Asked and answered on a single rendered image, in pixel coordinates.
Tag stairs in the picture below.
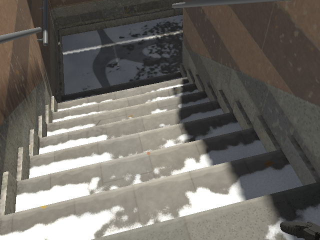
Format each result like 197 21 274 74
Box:
0 72 303 240

